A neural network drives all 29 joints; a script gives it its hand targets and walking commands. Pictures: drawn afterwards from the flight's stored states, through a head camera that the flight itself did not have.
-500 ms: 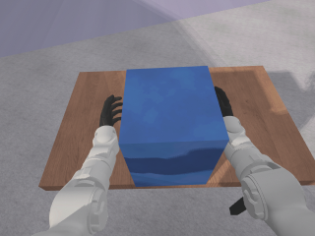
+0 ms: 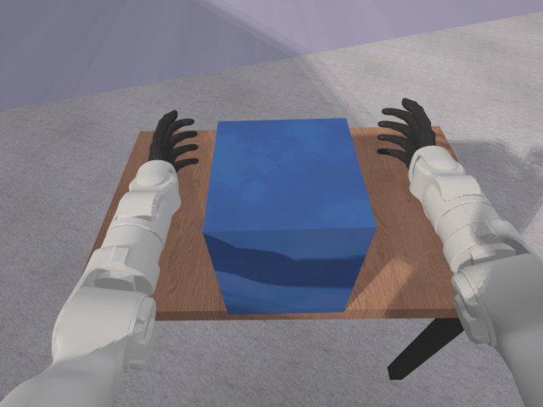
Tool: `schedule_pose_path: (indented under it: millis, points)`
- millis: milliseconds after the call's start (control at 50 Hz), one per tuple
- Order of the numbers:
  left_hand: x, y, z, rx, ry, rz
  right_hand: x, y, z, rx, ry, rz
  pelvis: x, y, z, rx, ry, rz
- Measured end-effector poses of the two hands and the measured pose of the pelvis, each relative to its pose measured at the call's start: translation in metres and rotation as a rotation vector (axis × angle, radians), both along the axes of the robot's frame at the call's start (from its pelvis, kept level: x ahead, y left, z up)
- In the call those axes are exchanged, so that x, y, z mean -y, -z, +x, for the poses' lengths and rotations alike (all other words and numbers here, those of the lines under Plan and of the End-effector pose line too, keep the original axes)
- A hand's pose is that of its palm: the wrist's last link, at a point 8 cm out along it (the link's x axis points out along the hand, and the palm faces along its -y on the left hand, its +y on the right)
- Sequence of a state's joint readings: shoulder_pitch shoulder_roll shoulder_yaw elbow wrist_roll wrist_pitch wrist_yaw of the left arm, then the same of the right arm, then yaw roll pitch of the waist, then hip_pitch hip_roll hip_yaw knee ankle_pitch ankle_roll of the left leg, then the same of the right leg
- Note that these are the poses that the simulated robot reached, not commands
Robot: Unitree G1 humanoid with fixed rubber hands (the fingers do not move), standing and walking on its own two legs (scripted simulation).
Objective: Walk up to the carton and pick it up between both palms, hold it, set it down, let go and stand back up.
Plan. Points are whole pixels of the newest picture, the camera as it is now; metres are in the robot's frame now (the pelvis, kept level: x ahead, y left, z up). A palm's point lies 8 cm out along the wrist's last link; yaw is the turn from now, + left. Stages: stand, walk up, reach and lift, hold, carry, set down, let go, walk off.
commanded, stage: set down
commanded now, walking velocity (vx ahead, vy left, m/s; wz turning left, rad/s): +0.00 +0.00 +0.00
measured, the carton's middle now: (284, 221) +0.41 +0.02 +0.04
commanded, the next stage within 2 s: none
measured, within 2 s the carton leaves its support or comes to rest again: neither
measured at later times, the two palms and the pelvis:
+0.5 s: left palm (136, 127) +0.43 +0.22 +0.21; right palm (427, 119) +0.47 -0.17 +0.20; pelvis +0.01 +0.00 +0.01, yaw +1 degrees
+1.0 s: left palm (137, 205) +0.36 +0.22 +0.14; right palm (440, 192) +0.39 -0.19 +0.14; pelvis +0.01 +0.00 +0.01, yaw -1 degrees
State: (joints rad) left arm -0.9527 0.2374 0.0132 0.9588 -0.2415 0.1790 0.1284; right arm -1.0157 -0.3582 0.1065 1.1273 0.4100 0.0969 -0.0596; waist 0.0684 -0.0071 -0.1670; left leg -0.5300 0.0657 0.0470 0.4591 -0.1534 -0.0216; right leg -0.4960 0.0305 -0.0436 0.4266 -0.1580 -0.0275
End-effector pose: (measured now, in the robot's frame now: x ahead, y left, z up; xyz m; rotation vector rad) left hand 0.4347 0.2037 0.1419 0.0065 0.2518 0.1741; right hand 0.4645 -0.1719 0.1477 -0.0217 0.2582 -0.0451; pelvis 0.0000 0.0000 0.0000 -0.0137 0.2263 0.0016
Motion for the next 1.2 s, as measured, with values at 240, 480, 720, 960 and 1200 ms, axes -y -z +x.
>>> schedule_pose_path:
  millis: [240, 480, 720, 960, 1200]
  points:
    - [0.002, -0.045, -0.002, -0.021, -0.004, 0.001, -0.012, -0.043, 0.002, 0.01, -0.019, 0.036, 0.001, -0.007, 0.006, 0.082, -0.008, 0.004]
    - [-0.016, -0.072, -0.004, -0.023, -0.01, 0.025, -0.006, -0.057, 0.003, -0.009, -0.019, 0.03, -0.002, -0.01, 0.014, 0.14, -0.009, 0.003]
    - [-0.02, -0.022, -0.038, -0.07, -0.002, 0.014, 0.002, -0.004, -0.03, -0.016, -0.038, 0.038, -0.003, -0.011, 0.017, 0.182, -0.011, 0.005]
    - [-0.018, 0.002, -0.075, -0.074, -0.011, -0.01, 0.014, 0.01, -0.068, 0.021, -0.035, 0.033, -0.001, -0.01, 0.011, 0.198, 0.013, 0.013]
    - [-0.014, 0.016, -0.096, -0.076, -0.005, -0.02, 0.011, 0.029, -0.091, -0.001, -0.032, 0.056, 0.0, -0.011, 0.01, 0.22, 0.01, 0.019]
